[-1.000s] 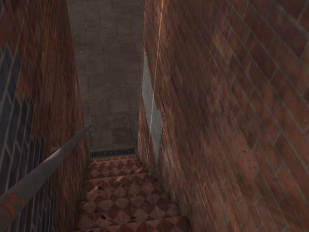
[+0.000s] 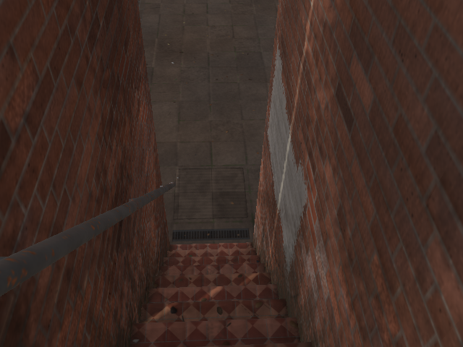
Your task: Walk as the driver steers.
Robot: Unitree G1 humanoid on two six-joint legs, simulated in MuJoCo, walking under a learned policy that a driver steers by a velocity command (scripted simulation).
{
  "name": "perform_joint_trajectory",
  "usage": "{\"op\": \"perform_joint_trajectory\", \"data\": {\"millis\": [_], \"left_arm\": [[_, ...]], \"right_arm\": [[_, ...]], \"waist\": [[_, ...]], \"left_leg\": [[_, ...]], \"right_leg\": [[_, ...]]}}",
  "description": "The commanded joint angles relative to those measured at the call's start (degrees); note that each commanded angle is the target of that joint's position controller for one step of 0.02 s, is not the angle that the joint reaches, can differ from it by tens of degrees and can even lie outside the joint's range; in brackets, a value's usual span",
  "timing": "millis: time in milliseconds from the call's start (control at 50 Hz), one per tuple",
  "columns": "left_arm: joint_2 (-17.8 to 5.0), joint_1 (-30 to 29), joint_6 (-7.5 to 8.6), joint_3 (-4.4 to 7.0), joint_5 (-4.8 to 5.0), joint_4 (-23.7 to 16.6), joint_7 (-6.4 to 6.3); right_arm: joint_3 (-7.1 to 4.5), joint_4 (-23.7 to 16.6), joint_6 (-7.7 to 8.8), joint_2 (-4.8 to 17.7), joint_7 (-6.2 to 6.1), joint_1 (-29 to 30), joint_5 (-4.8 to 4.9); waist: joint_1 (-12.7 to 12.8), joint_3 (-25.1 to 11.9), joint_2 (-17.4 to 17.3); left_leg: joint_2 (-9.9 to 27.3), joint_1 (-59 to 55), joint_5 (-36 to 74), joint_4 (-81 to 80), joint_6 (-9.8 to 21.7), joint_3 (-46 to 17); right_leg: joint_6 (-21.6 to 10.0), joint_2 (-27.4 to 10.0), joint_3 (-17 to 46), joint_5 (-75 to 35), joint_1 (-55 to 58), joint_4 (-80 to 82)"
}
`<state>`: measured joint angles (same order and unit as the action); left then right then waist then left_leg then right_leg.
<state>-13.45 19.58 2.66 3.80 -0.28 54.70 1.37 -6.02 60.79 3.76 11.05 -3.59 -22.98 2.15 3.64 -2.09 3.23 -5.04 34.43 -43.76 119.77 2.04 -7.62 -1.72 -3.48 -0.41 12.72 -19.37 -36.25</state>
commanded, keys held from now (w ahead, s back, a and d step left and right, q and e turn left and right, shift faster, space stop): w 1.00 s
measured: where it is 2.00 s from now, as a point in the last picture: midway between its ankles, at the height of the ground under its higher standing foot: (214, 317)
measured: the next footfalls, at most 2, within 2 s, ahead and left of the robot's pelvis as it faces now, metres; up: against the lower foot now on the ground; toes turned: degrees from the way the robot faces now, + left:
left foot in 0.34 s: +0.25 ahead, +0.11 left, -0.23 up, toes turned +1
right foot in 0.72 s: +0.50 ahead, -0.06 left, -0.46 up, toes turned +0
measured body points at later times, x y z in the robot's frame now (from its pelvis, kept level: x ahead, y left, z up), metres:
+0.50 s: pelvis +0.28 +0.04 -0.29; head +0.28 +0.03 +0.16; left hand +0.41 +0.29 -0.41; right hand +0.13 -0.19 -0.43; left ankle +0.20 +0.11 -0.97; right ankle +0.33 -0.12 -0.81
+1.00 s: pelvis +0.57 +0.06 -0.57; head +0.59 +0.05 -0.12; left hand +0.42 +0.27 -0.70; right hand +0.73 -0.17 -0.69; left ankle +0.75 +0.22 -1.24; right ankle +0.46 -0.06 -1.20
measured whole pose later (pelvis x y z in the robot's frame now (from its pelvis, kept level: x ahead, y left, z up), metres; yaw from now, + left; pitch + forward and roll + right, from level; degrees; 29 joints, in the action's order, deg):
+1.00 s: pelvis +0.57 +0.06 -0.57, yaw +0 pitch +1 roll -3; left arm -6.6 32.9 1.2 1.5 2.5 64.1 -7.7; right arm -2.7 45.7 -0.6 11.6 -0.1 -6.9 -0.5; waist 3.1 0.8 -4.9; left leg 3.0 43.2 27.7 49.8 -2.7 -9.7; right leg -2.2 4.2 -2.8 48.5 -20.3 -68.2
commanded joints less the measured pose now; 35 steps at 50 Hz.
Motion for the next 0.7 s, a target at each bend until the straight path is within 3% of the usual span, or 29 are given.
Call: {"op": "perform_joint_trajectory", "data": {"millis": [20, 40, 60, 80, 100, 120, 160, 180, 200, 240, 280, 300, 320, 340, 360, 380, 400, 420, 440, 460, 480, 500, 520, 560, 580, 600, 640, 680, 700], "left_arm": [[-6.59, 18.14, -2.05, 0.66, 1.56, 8.18, 0.39], [3.24, 16.71, -1.77, -2.70, 0.20, 5.91, 0.89], [-0.06, 10.23, -2.49, -2.09, -2.89, 6.25, -1.84], [1.47, 1.52, -2.49, -3.34, -2.70, 4.12, -4.46], [-2.02, -2.11, -2.06, -2.63, -0.70, 3.12, -6.62], [-7.46, -1.91, -0.87, -1.20, -1.37, 4.05, -7.56], [-4.57, 7.17, 0.46, -0.42, 2.98, 6.01, -9.22], [-3.28, 8.44, 0.63, -0.49, 3.47, 6.10, -10.09], [-1.84, 9.62, 0.10, -0.70, 4.26, 5.67, -10.48], [-2.53, 9.53, -0.89, 0.20, 2.54, 5.84, -10.33], [-3.19, 3.63, -1.36, 0.91, 1.77, 3.63, -8.01], [-2.69, 0.02, -1.34, 1.29, 1.14, 3.75, -6.76], [-2.90, -6.75, -0.74, 1.68, 2.47, 3.28, -5.96], [-3.28, -8.82, -0.01, 2.78, 3.96, 4.59, -6.19], [4.26, -0.69, 1.20, 1.37, 1.04, 1.36, -6.37], [5.33, 9.75, 1.73, 0.98, 2.33, -0.20, -6.14], [4.99, 8.69, 1.20, 0.38, 3.12, 0.36, -6.20], [4.94, 5.81, 0.42, 0.14, 4.79, -0.97, -6.23], [2.85, -1.18, -0.30, 0.79, 4.50, -0.82, -6.37], [1.95, -0.21, -0.44, 0.51, 4.56, -3.04, -5.70], [0.45, -5.28, -2.16, 0.02, 2.10, -7.37, -5.45], [0.15, -7.42, -2.03, -0.47, 0.61, -8.12, -4.77], [-0.09, -6.67, -1.80, -0.50, -0.05, -6.20, -3.77], [-3.31, -11.00, -0.53, -0.20, 1.05, -6.49, -1.50], [-2.07, -12.30, -0.73, -0.94, -0.64, -7.55, -0.34], [-0.63, -16.19, -0.77, -1.67, -0.79, -9.42, 0.18], [-1.09, -14.58, -0.97, -1.67, 0.31, -10.45, 0.46], [-5.84, 3.49, -1.37, 0.47, 0.01, -5.13, 0.47], [-10.80, 23.28, -1.62, 3.10, -0.41, 0.76, 0.16]], "right_arm": [[2.00, -8.62, -1.28, -4.56, -0.10, -0.17, 2.53], [0.74, -6.67, -2.14, 0.83, -0.80, 1.64, 2.58], [2.11, -10.59, -3.58, -1.88, -0.53, 2.20, 2.77], [2.59, -13.02, -4.73, -0.93, -0.32, 4.88, 0.26], [1.84, -13.72, -5.11, 1.69, 0.34, 5.92, -1.92], [1.97, -11.38, -4.99, 1.26, 1.29, 2.70, -1.65], [1.14, -14.87, -3.94, 6.01, 3.04, 9.97, -1.57], [1.97, -16.47, -4.45, 4.27, 3.77, 13.93, -3.26], [3.08, -18.04, -4.46, 2.15, 4.41, 19.61, -3.13], [2.68, -19.04, -4.55, 3.25, 5.84, 22.24, -2.62], [1.08, -15.85, -5.61, 6.74, 5.88, 10.29, -2.13], [-0.55, -10.08, -5.78, 10.36, 5.15, -1.44, -2.34], [-2.49, -4.10, -5.17, 14.50, 4.68, -20.55, -3.98], [-1.96, -1.97, -4.51, 12.96, 4.88, -31.18, -5.24], [0.33, 0.72, -2.86, 11.52, 5.20, -25.90, -4.15], [1.78, 0.72, -1.95, 8.25, 6.28, -20.52, -2.29], [2.45, 0.98, -1.35, 4.11, 6.65, -18.84, -2.80], [2.09, 2.44, -2.10, 5.52, 7.44, -15.59, -3.60], [3.66, 0.89, -2.00, 0.35, 6.55, -9.57, -4.25], [2.46, -0.13, -1.68, 4.56, 5.23, -5.32, -5.19], [4.17, -3.06, -1.52, 2.62, 2.18, 2.83, -5.00], [3.63, -3.71, -1.34, 3.53, 0.46, 5.61, -3.71], [1.83, -3.88, -0.80, 10.04, -0.34, 5.29, -4.26], [1.95, -2.17, 1.24, 6.28, -1.79, -2.25, -1.87], [2.20, -1.92, 1.80, 4.57, -2.80, -5.03, -0.50], [2.47, -1.35, 0.91, 3.27, -2.85, -7.48, 0.64], [1.77, -0.13, -0.79, 3.40, -1.89, -8.39, -0.36], [0.92, 0.78, -1.42, 3.79, 0.58, -2.70, -1.43], [0.46, 0.48, -1.02, 4.47, 1.38, 5.43, -1.26]], "waist": [[-3.23, 1.26, 13.61], [-1.51, 3.14, -6.04], [-6.64, 5.62, 1.35], [-9.95, 8.14, -0.63], [-11.21, 7.46, -7.11], [-11.69, 5.67, -3.68], [-5.45, 4.53, -0.62], [-4.74, 5.96, -4.13], [-2.30, 7.08, -3.58], [-0.33, 7.47, 0.59], [-5.88, 4.35, 6.16], [-11.35, 1.39, 5.78], [-21.56, -1.09, 4.55], [-30.73, 2.69, -8.08], [-18.66, 6.24, -22.78], [-7.92, 4.63, -30.06], [-7.22, 3.88, -21.99], [-4.48, 1.91, -11.77], [-3.81, 1.15, 0.80], [-0.01, 1.74, -5.26], [4.55, 7.48, 0.84], [5.64, 7.56, 2.75], [5.13, 5.23, 1.39], [1.10, 7.31, -1.83], [0.47, 7.13, 1.65], [-2.82, 7.43, -1.81], [-5.71, 7.09, -7.80], [2.97, 0.80, -11.28], [13.73, -2.12, -11.95]], "left_leg": [[5.78, 37.16, 2.02, 0.18, 0.43, -0.19], [7.13, 33.47, 19.62, -8.52, 1.90, -2.84], [8.18, 27.35, 26.90, -23.56, -0.40, -4.29], [11.29, 19.93, 35.41, -37.06, -4.34, -4.52], [11.26, 8.17, 51.75, -49.73, -5.50, -3.25], [7.73, -3.55, 55.54, -46.98, -6.40, 1.93], [9.24, 12.69, 69.27, -56.62, -5.15, -3.03], [9.59, 9.68, 76.91, -67.27, -4.70, -2.49], [8.39, 5.00, 74.73, -77.93, -4.97, 0.85], [7.54, -5.29, 76.12, -79.29, -4.14, 3.45], [6.72, -13.97, 65.65, -73.65, -2.13, 7.03], [7.31, -24.73, 62.74, -72.37, -1.25, 8.50], [10.52, -39.49, 63.26, -79.70, 0.82, 7.74], [12.22, -39.19, 64.01, -97.47, 6.38, 10.17], [16.12, -46.39, 92.56, -83.97, 5.85, 3.60], [18.59, -48.05, 106.58, -76.18, 7.37, -4.26], [18.95, -45.53, 88.64, -76.83, 8.18, -5.34], [22.33, -37.92, 67.14, -79.45, 11.76, -12.31], [20.00, -28.16, 51.12, -82.84, 9.03, -12.28], [23.23, -20.31, 57.23, -83.46, 10.75, -20.73], [21.59, -3.88, 58.35, -85.54, 10.37, -20.95], [16.08, 2.47, 52.39, -81.59, 9.18, -14.49], [13.28, 8.89, 46.87, -79.32, 8.94, -12.36], [11.58, 0.43, 28.65, -68.99, 7.96, -12.47], [8.69, 2.83, 28.08, -65.25, 7.04, -7.51], [6.61, -0.19, 28.80, -64.42, 7.22, -5.64], [4.18, -4.00, 30.97, -56.13, 7.69, -4.97], [4.31, -2.38, 42.12, -41.45, 7.91, -4.40], [2.23, 4.26, 57.75, -22.52, 4.94, -1.58]], "right_leg": [[-15.68, -20.06, 30.67, -10.08, 18.08, 2.84], [-10.83, -12.20, 17.97, -17.62, 9.93, -0.01], [-13.08, -16.39, 25.94, -13.11, -3.76, 5.13], [-12.87, -15.20, 26.76, -13.24, -14.51, 4.26], [-10.28, -10.52, 21.67, -7.78, -19.65, 0.96], [-9.70, -8.89, 18.26, -14.93, -25.45, -1.67], [-9.56, -7.97, 20.07, 5.33, -6.55, -11.95], [-7.89, -5.93, 17.35, 11.82, -8.49, -14.72], [-7.51, -3.36, 14.04, 12.23, -8.98, -15.30], [-8.16, -3.75, 12.86, 13.30, -14.27, -20.73], [-6.38, -4.25, 13.19, 5.21, -15.23, -28.93], [-4.53, -3.01, 11.61, 4.65, -18.41, -37.48], [-2.69, -0.96, 11.63, -9.67, -24.29, -56.74], [1.90, 11.96, 2.22, 4.87, -23.82, -96.16], [1.58, 16.07, 5.47, 40.59, -45.19, -106.15], [-0.62, 13.17, 10.88, 35.05, -53.16, -96.69], [-2.58, 8.07, 10.25, 26.46, -56.28, -86.45], [-3.78, 4.30, 8.14, 22.48, -54.52, -85.15], [-4.54, 1.68, 8.28, 8.99, -51.16, -75.73], [-3.06, 0.10, 10.70, 7.28, -47.34, -69.00], [2.28, -3.27, 9.63, -1.46, -39.16, -51.87], [4.52, -3.81, 8.11, -10.68, -28.47, -37.35], [5.74, -0.83, 5.65, -20.71, -16.14, -36.75], [4.76, -1.14, 7.94, -40.16, -23.52, -24.32], [5.22, 0.29, 6.26, -49.42, -15.88, -13.82], [5.61, 2.60, 3.17, -46.59, -13.57, -5.99], [4.71, 3.91, 1.27, -46.01, -8.53, 0.78], [1.86, 3.11, -2.01, -38.89, 8.34, -3.53], [0.70, 0.34, -4.70, -38.78, 25.07, 3.43]]}}
Velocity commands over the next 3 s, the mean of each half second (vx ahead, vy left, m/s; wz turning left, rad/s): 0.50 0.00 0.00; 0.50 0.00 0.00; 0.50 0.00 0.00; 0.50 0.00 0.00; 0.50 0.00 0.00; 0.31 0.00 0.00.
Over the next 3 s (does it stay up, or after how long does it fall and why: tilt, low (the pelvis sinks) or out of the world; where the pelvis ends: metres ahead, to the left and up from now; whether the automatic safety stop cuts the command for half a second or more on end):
stays up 1.74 0.19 -1.79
